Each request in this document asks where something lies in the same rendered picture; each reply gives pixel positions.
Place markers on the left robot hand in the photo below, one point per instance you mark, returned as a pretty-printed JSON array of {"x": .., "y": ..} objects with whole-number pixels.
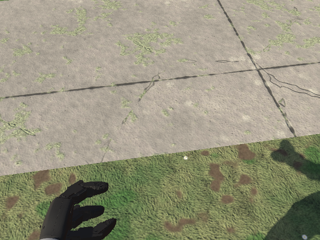
[{"x": 62, "y": 215}]

